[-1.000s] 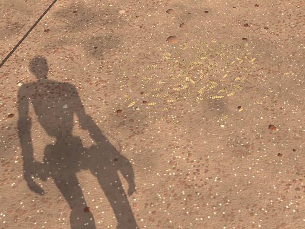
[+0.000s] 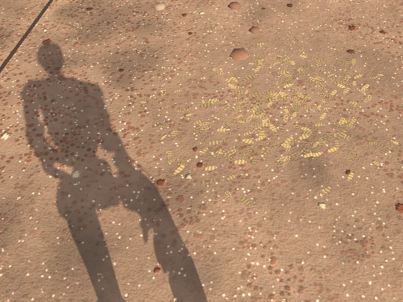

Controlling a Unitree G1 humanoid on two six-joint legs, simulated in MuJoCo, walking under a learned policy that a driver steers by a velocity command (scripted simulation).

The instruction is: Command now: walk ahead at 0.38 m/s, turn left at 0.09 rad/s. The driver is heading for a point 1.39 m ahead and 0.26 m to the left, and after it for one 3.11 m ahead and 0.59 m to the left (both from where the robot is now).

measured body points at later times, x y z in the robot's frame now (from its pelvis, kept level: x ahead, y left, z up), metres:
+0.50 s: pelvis +0.15 +0.01 +0.01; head +0.17 +0.03 +0.46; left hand +0.12 +0.26 -0.15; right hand +0.31 -0.19 -0.12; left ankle +0.17 +0.09 -0.72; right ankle +0.12 -0.06 -0.71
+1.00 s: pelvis +0.21 +0.00 +0.02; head +0.21 -0.01 +0.47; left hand +0.17 +0.27 -0.10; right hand +0.35 -0.21 -0.12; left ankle +0.17 +0.10 -0.70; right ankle +0.22 -0.09 -0.72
